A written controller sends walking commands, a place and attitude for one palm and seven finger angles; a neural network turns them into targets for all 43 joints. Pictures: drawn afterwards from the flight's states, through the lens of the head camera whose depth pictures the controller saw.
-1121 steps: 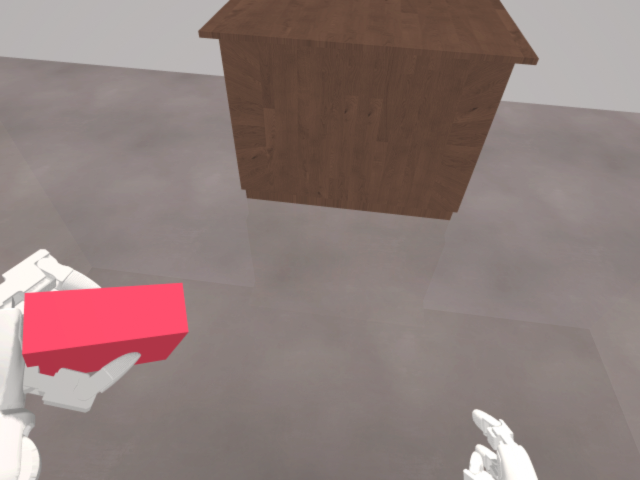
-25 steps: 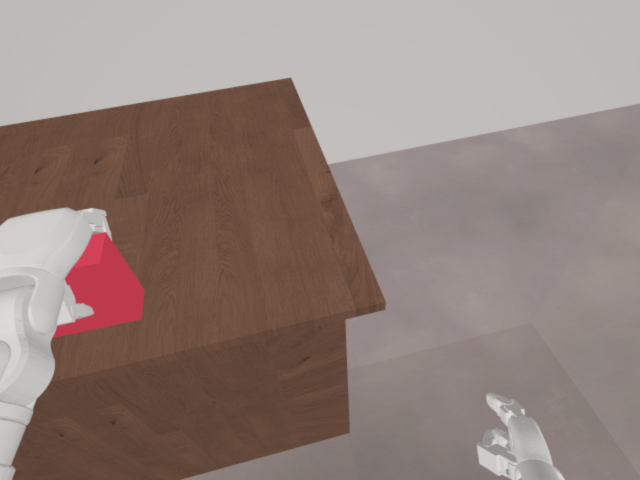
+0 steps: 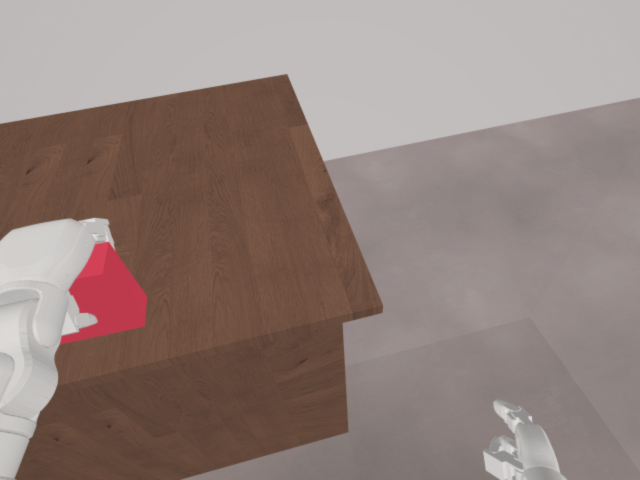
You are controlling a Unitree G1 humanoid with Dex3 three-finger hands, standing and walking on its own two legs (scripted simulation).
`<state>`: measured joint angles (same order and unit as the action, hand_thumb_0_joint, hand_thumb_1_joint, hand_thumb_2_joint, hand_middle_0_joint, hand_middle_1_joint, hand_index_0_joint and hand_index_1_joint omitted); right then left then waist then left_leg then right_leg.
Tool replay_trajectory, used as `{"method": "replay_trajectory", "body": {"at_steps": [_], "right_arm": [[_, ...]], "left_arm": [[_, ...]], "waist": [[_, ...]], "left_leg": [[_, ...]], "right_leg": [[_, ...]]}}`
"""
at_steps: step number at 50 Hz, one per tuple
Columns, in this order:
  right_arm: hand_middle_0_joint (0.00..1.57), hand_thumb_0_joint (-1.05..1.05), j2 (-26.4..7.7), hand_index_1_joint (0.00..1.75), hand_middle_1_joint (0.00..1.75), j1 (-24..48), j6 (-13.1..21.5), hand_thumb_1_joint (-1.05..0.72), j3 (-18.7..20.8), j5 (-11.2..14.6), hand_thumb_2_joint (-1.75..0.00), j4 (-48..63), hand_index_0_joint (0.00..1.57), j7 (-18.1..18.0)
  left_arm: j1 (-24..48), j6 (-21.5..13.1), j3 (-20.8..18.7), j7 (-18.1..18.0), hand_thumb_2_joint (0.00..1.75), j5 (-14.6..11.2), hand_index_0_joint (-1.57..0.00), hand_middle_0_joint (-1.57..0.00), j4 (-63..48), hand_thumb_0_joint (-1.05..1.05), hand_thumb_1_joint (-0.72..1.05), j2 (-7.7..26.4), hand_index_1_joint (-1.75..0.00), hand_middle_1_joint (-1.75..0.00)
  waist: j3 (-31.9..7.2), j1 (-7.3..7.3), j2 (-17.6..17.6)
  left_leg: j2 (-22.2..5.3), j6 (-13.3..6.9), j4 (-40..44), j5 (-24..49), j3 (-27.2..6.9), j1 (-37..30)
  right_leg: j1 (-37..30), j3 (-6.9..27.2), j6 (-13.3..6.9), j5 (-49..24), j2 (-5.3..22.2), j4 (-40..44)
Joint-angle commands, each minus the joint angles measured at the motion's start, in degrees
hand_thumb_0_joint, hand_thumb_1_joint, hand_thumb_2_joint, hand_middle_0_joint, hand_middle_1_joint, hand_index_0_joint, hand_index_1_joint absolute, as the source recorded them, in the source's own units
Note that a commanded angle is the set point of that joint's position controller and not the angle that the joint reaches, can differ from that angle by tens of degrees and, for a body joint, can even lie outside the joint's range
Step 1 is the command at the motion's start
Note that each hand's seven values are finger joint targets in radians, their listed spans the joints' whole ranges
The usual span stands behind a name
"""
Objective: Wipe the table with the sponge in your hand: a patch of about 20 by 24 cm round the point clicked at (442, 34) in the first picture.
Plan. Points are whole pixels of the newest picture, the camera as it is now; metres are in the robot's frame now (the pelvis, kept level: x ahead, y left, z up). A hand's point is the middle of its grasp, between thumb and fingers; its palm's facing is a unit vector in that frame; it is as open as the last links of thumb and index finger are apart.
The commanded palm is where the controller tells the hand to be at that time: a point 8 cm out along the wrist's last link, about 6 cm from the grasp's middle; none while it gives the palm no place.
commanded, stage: lower the sponge onto the table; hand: left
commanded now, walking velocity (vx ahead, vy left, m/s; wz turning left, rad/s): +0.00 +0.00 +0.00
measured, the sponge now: (89, 304) +0.26 +0.35 +0.08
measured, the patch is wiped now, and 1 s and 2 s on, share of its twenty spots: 0.00 0.05 0.15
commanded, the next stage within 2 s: wipe forward along the first lane in 0.80 s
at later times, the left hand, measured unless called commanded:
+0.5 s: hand (79, 302) +0.25 +0.34 +0.10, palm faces -0.04 +0.00 -1.00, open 9.3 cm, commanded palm +0.23 +0.34 +0.17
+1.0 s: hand (86, 296) +0.26 +0.34 +0.10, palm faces -0.03 +0.00 -1.00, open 9.3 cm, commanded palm +0.25 +0.35 +0.15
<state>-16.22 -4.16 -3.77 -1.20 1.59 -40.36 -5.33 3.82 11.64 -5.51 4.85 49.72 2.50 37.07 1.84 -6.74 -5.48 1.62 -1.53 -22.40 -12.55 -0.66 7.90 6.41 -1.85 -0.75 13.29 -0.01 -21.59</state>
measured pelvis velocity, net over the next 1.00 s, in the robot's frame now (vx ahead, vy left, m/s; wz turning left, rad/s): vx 0.00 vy -0.01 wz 0.00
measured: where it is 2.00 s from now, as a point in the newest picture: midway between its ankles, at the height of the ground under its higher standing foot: outside the picture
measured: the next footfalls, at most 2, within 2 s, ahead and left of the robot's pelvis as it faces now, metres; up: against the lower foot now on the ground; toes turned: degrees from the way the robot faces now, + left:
none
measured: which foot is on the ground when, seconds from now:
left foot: down 0.00-1.00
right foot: down 0.00-1.00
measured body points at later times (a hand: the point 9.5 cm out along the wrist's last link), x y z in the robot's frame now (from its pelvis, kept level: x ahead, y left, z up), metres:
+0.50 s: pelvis +0.00 -0.01 +0.00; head +0.00 -0.04 +0.45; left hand +0.25 +0.34 +0.16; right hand +0.22 -0.23 -0.10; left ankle +0.00 +0.10 -0.74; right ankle -0.02 -0.11 -0.74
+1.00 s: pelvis +0.00 -0.01 +0.00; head +0.00 -0.04 +0.45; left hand +0.26 +0.34 +0.15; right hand +0.20 -0.24 -0.11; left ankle +0.00 +0.10 -0.74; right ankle -0.02 -0.11 -0.74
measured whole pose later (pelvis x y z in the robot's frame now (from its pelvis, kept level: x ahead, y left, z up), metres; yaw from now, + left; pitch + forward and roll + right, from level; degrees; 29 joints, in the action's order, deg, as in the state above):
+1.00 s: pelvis +0.00 -0.01 +0.00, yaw +0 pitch -1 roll +0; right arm -16.4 -4.4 -3.9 -0.4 1.6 -42.7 -6.1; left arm 5.3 10.4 -4.4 1.2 51.7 11.3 34.4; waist 0.6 -6.6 -5.3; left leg 1.1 -1.0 -23.8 -13.1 -0.8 9.3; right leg 8.0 -2.0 -1.4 14.1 -0.5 -23.4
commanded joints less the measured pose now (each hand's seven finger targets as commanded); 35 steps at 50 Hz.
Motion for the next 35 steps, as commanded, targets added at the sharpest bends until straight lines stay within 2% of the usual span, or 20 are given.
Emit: {"method": "replay_trajectory", "body": {"at_steps": [1,4,5,9,10,11,12,14,15,17,19,21,22,24,25,29,30,31,34,35], "right_arm": [[0.2,0.0,-6.9,0.3,0.3,9.2,2.3,-0.9,1.7,0.1,-0.9,8.4,0.2,-0.3],[0.2,0.0,-7.3,0.3,0.3,10.9,2.0,-0.9,1.7,0.1,-0.9,9.3,0.2,-0.3],[0.2,0.0,-6.5,0.3,0.3,10.4,2.3,-0.9,1.4,0.1,-0.9,9.1,0.2,-0.2],[0.2,0.0,-7.1,0.3,0.3,10.5,2.0,-0.9,1.8,-0.1,-0.9,9.5,0.2,-0.2],[0.2,0.0,-6.6,0.3,0.3,10.2,2.2,-0.9,1.5,0.0,-0.9,9.1,0.2,-0.3],[0.2,0.0,-6.9,0.3,0.3,9.5,2.0,-0.9,1.8,0.0,-0.9,8.5,0.2,-0.4],[0.2,0.0,-7.1,0.3,0.3,9.7,1.9,-0.9,1.9,0.0,-0.9,8.5,0.2,-0.6],[0.2,0.0,-7.2,0.3,0.3,10.4,2.2,-0.9,1.7,0.0,-0.9,9.0,0.2,-0.8],[0.2,0.0,-6.7,0.3,0.3,10.0,2.5,-0.9,1.7,0.0,-0.9,8.6,0.2,-0.9],[0.2,0.0,-7.0,0.3,0.3,9.3,2.6,-0.9,2.0,-0.1,-0.9,8.0,0.2,-1.3],[0.2,0.0,-7.0,0.3,0.3,9.9,2.8,-0.9,2.0,-0.1,-0.9,8.4,0.2,-1.4],[0.2,0.0,-6.5,0.3,0.3,8.9,3.0,-0.9,2.1,-0.2,-0.9,7.5,0.2,-1.5],[0.2,0.0,-7.0,0.3,0.3,8.7,2.9,-0.9,2.3,-0.2,-0.9,7.2,0.2,-1.6],[0.2,0.0,-6.8,0.3,0.3,9.6,2.9,-0.9,2.1,-0.1,-0.9,7.8,0.2,-1.6],[0.2,0.0,-6.3,0.3,0.3,9.2,3.4,-0.9,2.0,-0.1,-0.9,7.6,0.2,-1.5],[0.2,0.0,-6.9,0.3,0.3,9.5,2.8,-0.9,2.4,-0.4,-0.9,7.9,0.2,-1.1],[0.2,0.0,-6.2,0.3,0.3,9.4,2.8,-0.9,2.2,-0.2,-0.9,7.6,0.2,-1.0],[0.2,0.0,-6.3,0.3,0.3,9.1,2.6,-0.9,2.4,-0.1,-0.9,7.4,0.2,-0.9],[0.2,0.0,-7.1,0.3,0.3,9.7,2.3,-0.9,2.4,-0.2,-0.9,7.7,0.2,-0.7],[0.2,0.0,-6.6,0.3,0.3,9.7,2.4,-0.9,2.2,0.0,-0.9,7.7,0.2,-0.7]], "left_arm": [[12.4,2.0,-10.4,-3.0,1.3,0.7,-1.2,-1.2,-8.1,0.0,0.1,17.9,-1.6,-1.6],[14.7,2.6,-11.4,-2.8,1.3,1.6,-1.2,-1.2,-11.3,0.0,0.1,20.4,-1.6,-1.6],[14.8,2.4,-8.8,-2.7,1.3,1.6,-1.2,-1.2,-11.1,0.0,0.1,17.1,-1.6,-1.6],[9.4,2.1,-11.8,-2.3,1.3,0.7,-1.2,-1.2,-13.0,0.0,0.1,19.1,-1.6,-1.6],[9.4,1.9,-10.2,-2.3,1.3,0.7,-1.2,-1.2,-11.8,0.0,0.1,17.3,-1.6,-1.6],[8.6,1.7,-10.6,-2.4,1.3,0.8,-1.2,-1.2,-10.3,0.0,0.1,17.6,-1.6,-1.6],[10.3,1.6,-9.6,-2.4,1.3,1.0,-1.2,-1.2,-10.4,0.0,0.1,17.0,-1.6,-1.6],[11.7,1.0,-11.1,-2.8,1.3,1.1,-1.2,-1.2,-11.9,0.0,0.1,19.1,-1.6,-1.6],[13.0,0.5,-9.3,-3.0,1.3,1.3,-1.2,-1.2,-11.0,0.0,0.1,17.2,-1.6,-1.6],[13.8,-0.2,-8.5,-3.3,1.3,1.7,-1.2,-1.2,-9.0,0.0,0.1,16.7,-1.6,-1.6],[15.5,-0.9,-9.6,-3.8,1.3,2.1,-1.2,-1.2,-10.3,0.0,0.1,18.3,-1.6,-1.6],[15.0,-1.5,-7.8,-4.2,1.3,2.1,-1.2,-1.2,-8.0,0.0,0.1,15.9,-1.6,-1.6],[15.1,-1.6,-9.4,-4.5,1.3,2.5,-1.2,-1.2,-7.0,0.0,0.1,17.9,-1.6,-1.6],[18.4,-1.7,-8.0,-4.8,1.3,3.0,-1.2,-1.2,-7.6,0.0,0.1,17.1,-1.6,-1.6],[18.2,-1.9,-6.5,-5.1,1.3,2.8,-1.2,-1.2,-7.1,0.0,0.1,15.1,-1.6,-1.6],[14.5,-1.9,-11.0,-6.0,1.3,3.3,-1.2,-1.2,-7.3,0.0,0.1,19.1,-1.6,-1.6],[13.7,-1.7,-8.3,-6.1,1.3,3.1,-1.2,-1.2,-6.2,0.0,0.1,15.5,-1.6,-1.6],[11.6,-1.4,-8.6,-6.2,1.3,2.5,-1.2,-1.2,-5.3,0.0,0.1,15.0,-1.6,-1.6],[11.4,-0.3,-10.8,-6.5,1.3,2.5,-1.2,-1.2,-5.2,0.0,0.1,17.9,-1.6,-1.6],[10.6,0.0,-8.8,-6.4,1.3,2.3,-1.2,-1.2,-3.8,0.0,0.1,15.3,-1.6,-1.6]], "waist": [[-13.4,-0.03,1.6],[-15.6,-0.37,-0.5],[-15.3,0.24,0.2],[-14.9,-0.46,0.7],[-14.0,0.18,1.5],[-12.6,0.42,1.9],[-12.5,0.64,2.0],[-13.0,0.24,-0.4],[-13.1,0.87,0.9],[-11.9,1.17,1.2],[-13.4,0.67,-0.9],[-13.0,1.14,0.3],[-13.0,0.92,-0.1],[-13.5,1.04,-1.1],[-13.6,1.12,-0.8],[-15.8,-0.65,-1.5],[-14.5,0.07,-0.4],[-13.6,-0.04,0.5],[-14.4,-0.61,0.9],[-12.5,-0.13,1.7]], "left_leg": [[0.9,-0.2,2.4,18.5,-0.1,-1.2],[1.3,-0.2,1.9,19.1,-0.1,-2.0],[1.2,-0.3,1.7,19.8,0.1,-2.0],[1.1,-0.5,1.3,20.8,-0.2,-2.4],[1.1,-0.6,1.1,20.4,0.3,-1.9],[1.0,-0.5,1.4,19.6,0.1,-1.4],[1.0,-0.5,1.5,18.7,0.3,-1.7],[1.1,-0.5,1.6,17.8,0.0,-2.1],[1.2,-0.6,1.3,17.6,0.4,-2.0],[1.3,-0.6,1.5,16.4,0.5,-1.9],[1.4,-0.5,1.4,16.4,0.1,-2.4],[1.5,-0.6,1.4,16.4,0.4,-2.2],[1.4,-0.4,1.6,16.0,0.3,-1.8],[1.5,-0.4,1.8,14.8,0.3,-1.8],[1.6,-0.5,1.7,14.9,0.5,-1.8],[1.6,-0.2,1.7,17.8,0.0,-1.3],[1.4,-0.3,1.6,17.5,0.4,-0.9],[1.3,-0.3,1.9,17.0,0.5,-0.7],[1.3,-0.2,1.9,16.1,0.4,-0.1],[1.3,-0.3,1.9,15.3,0.7,0.7]], "right_leg": [[-6.2,1.0,-2.4,-13.7,-1.8,1.1],[-7.1,2.3,-2.8,-14.9,-1.9,0.8],[-6.8,1.2,-2.5,-15.0,-1.7,0.5],[-7.2,2.2,-2.5,-16.9,-1.9,0.5],[-6.7,1.4,-2.2,-16.6,-1.7,0.3],[-5.8,1.3,-2.2,-15.5,-1.9,0.7],[-5.2,1.2,-2.1,-15.0,-1.9,1.0],[-5.2,2.1,-2.6,-13.7,-2.1,1.2],[-4.8,1.4,-2.2,-13.5,-1.9,1.0],[-3.9,1.3,-2.1,-12.8,-2.0,1.6],[-4.4,2.1,-2.6,-12.2,-2.2,1.5],[-4.1,1.2,-2.4,-12.1,-2.1,1.5],[-4.1,1.3,-2.4,-11.8,-2.1,1.6],[-3.8,1.9,-2.7,-10.5,-2.2,1.7],[-3.9,1.2,-2.5,-10.5,-2.0,1.4],[-6.7,2.2,-3.0,-13.5,-2.2,0.6],[-6.0,1.4,-2.7,-13.3,-2.0,0.4],[-5.8,1.3,-2.5,-13.1,-2.1,0.7],[-6.6,2.3,-2.8,-13.1,-2.1,0.5],[-6.0,1.6,-2.4,-12.6,-1.9,0.6]]}}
